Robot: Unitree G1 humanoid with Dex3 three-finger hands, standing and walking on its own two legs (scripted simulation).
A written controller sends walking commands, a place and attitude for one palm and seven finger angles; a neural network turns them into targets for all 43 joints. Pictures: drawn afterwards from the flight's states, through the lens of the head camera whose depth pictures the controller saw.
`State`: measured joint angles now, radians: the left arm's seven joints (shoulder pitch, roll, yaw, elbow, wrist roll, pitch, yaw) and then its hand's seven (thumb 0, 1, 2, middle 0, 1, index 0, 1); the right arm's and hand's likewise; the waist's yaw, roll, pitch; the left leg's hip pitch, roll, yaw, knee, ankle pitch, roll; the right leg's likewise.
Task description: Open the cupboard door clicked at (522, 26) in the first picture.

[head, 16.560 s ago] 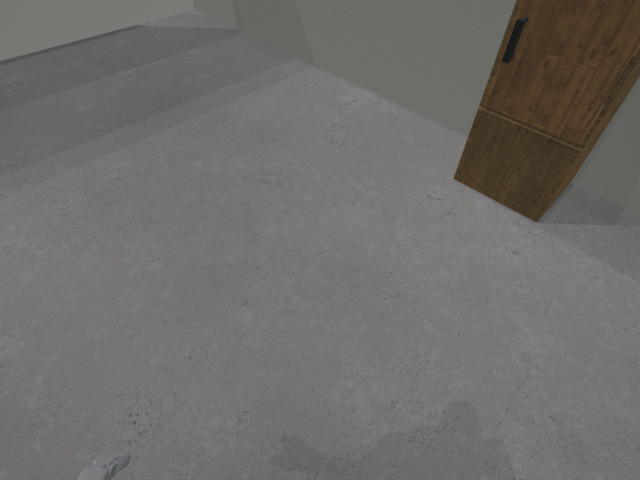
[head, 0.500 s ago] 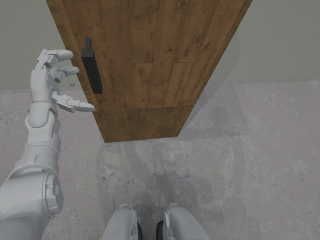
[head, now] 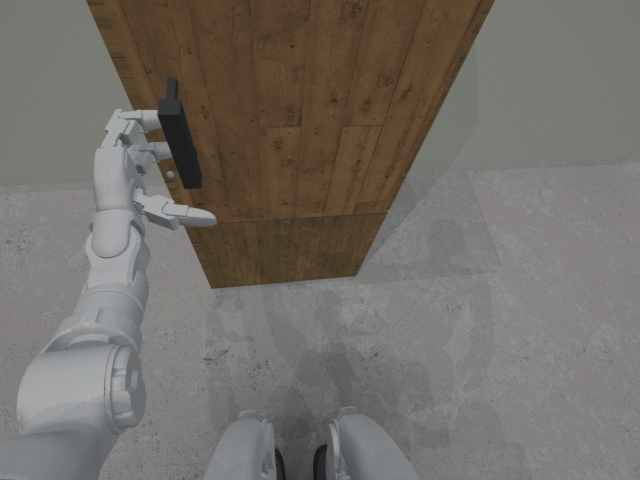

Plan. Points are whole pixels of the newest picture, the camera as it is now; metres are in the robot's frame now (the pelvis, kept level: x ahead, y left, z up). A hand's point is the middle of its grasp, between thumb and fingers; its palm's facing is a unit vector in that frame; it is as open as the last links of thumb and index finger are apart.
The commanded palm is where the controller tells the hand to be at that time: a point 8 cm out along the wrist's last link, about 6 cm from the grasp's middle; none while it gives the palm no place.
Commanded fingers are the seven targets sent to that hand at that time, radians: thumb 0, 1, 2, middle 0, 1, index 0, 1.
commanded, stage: slide the fingers in behind the handle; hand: left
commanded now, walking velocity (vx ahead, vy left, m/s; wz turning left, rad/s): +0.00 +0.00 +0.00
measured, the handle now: (183, 136) +0.54 +0.15 +0.04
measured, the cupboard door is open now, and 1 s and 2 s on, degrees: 0 0 6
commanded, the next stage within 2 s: close the thumb around the handle in 0.78 s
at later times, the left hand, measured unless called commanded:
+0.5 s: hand (198, 167) +0.49 +0.13 +0.04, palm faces +0.07 -1.00 -0.02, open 14.0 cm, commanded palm +0.46 +0.17 +0.04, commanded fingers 0.00 -0.50 0.30 -0.30 -1.20 -0.30 -1.20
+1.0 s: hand (189, 167) +0.49 +0.14 +0.04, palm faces +0.09 -1.00 +0.00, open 13.7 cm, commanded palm +0.46 +0.18 +0.04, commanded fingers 0.00 -0.11 0.47 -0.33 -1.24 -0.33 -1.24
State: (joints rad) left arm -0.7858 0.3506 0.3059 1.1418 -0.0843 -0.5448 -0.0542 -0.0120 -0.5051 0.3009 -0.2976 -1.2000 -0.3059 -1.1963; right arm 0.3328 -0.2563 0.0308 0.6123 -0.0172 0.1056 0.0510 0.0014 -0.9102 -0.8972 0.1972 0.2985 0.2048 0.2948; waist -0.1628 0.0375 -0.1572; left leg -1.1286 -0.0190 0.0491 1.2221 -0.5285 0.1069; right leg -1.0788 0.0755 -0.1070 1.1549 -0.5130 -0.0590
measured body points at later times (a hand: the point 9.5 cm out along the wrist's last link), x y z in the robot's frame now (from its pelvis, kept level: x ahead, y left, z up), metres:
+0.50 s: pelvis +0.01 -0.01 +0.00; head +0.14 +0.00 +0.43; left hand +0.48 +0.18 +0.04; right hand +0.03 -0.27 -0.12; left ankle +0.02 +0.05 -0.63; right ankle +0.01 -0.09 -0.63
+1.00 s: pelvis +0.01 -0.02 +0.00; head +0.14 +0.01 +0.43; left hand +0.48 +0.19 +0.04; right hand +0.04 -0.28 -0.11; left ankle +0.02 +0.05 -0.63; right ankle +0.01 -0.09 -0.63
